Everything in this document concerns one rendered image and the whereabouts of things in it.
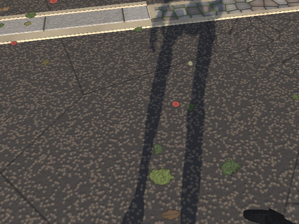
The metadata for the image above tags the robot right hand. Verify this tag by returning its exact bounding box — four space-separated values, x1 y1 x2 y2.
243 208 296 224

